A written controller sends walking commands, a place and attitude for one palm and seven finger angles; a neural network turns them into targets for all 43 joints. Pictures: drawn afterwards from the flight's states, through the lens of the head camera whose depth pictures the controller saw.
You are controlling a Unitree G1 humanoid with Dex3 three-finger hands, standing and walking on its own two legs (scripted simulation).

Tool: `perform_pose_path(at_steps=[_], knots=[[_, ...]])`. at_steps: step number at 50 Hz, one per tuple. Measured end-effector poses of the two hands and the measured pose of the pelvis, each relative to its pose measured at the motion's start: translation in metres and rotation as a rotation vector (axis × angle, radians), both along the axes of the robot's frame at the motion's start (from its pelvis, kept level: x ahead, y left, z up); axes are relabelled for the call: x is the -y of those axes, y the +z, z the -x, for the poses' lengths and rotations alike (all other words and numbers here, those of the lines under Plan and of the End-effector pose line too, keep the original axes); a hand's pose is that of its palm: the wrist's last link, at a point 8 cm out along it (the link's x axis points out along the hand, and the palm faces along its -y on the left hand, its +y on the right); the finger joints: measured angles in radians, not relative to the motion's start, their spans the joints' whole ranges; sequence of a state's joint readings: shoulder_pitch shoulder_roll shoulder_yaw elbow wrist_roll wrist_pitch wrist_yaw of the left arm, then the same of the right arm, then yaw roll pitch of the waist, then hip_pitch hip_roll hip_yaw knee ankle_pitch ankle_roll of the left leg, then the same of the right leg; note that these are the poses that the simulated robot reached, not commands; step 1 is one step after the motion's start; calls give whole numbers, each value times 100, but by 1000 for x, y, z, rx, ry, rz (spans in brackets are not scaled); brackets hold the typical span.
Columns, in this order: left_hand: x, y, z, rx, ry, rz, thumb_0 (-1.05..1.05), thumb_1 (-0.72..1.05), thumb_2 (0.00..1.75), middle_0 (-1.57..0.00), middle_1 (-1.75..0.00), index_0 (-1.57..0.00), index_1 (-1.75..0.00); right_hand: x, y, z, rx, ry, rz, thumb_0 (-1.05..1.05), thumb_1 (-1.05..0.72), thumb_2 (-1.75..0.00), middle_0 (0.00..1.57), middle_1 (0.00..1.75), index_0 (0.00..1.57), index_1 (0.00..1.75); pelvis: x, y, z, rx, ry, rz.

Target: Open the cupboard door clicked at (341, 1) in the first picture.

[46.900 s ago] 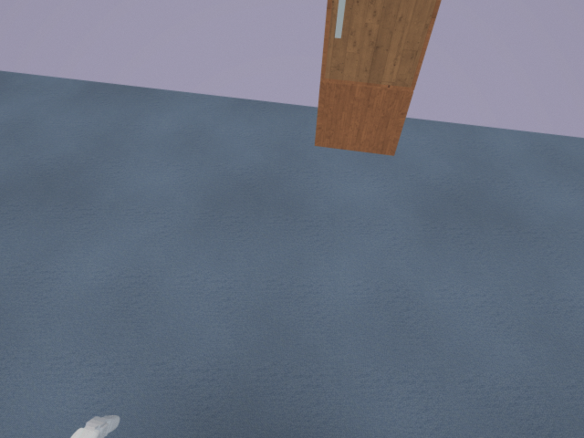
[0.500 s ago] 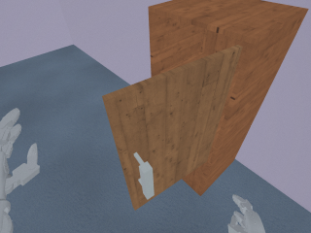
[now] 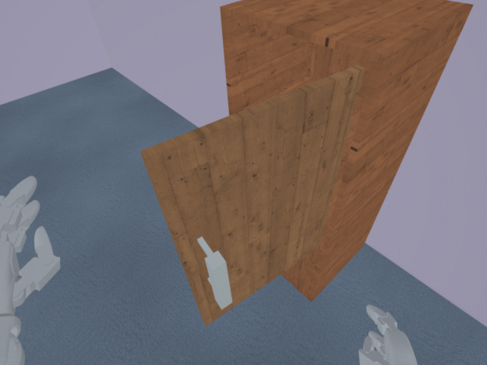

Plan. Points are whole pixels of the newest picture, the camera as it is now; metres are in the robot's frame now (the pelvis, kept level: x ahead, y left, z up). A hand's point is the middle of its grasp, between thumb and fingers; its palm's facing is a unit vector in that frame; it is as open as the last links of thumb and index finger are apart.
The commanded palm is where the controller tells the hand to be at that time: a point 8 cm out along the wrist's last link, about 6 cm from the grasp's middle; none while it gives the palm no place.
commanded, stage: step back with the hand held close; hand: left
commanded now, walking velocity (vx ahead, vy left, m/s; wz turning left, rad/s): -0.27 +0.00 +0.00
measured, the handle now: (213, 273) +0.30 +0.10 -0.05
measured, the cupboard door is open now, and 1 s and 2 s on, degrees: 82 82 82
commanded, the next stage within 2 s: stop stepping back and stand still in 0.92 s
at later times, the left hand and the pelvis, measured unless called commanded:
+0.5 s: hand (2, 306) +0.13 +0.29 +0.15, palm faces +0.37 -0.78 -0.50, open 7.4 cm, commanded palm +0.08 +0.33 +0.17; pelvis -0.07 +0.03 -0.01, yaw -1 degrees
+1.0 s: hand out of the picture -0.02 +0.34 +0.16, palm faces +0.61 -0.69 -0.40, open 7.4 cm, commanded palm -0.10 +0.36 +0.17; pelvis -0.19 +0.04 -0.02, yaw +9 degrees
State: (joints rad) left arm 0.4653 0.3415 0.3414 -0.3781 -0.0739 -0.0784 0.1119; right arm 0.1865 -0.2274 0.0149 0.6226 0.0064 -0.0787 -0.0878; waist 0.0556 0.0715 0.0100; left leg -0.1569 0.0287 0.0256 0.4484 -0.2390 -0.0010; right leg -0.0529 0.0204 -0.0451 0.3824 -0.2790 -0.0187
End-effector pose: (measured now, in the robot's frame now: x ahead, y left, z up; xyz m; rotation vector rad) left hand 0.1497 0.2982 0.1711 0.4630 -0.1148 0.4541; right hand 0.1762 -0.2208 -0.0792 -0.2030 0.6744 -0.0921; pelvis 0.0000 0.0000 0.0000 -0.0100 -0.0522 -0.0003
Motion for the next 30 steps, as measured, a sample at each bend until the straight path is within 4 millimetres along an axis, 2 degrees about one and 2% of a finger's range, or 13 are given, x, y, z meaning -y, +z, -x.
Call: perform_pose_path(at_steps=[8,15,22,30], knots=[[-3,-2,-8,-48,-63,-59,2,89,90,-21,-30,-20,-31,11,2,14,-60,-64,37,1,-90,-90,21,30,20,30,-7,0,11,-48,-14,5],[-8,0,3,-63,-135,-102,2,89,90,-22,-30,-21,-31,11,6,39,-85,-125,62,1,-90,-90,21,30,20,30,-18,-1,29,-58,-27,6],[-25,7,36,0,-125,-131,2,89,90,-22,-30,-21,-31,-3,10,67,-63,-119,71,1,-90,-90,21,30,20,30,-28,-5,57,-47,-25,15],[-41,-3,87,35,-63,-126,2,89,90,-22,-30,-21,-31,-21,4,104,-38,-62,77,1,-90,-90,21,30,20,30,-37,-12,94,-29,12,39]])
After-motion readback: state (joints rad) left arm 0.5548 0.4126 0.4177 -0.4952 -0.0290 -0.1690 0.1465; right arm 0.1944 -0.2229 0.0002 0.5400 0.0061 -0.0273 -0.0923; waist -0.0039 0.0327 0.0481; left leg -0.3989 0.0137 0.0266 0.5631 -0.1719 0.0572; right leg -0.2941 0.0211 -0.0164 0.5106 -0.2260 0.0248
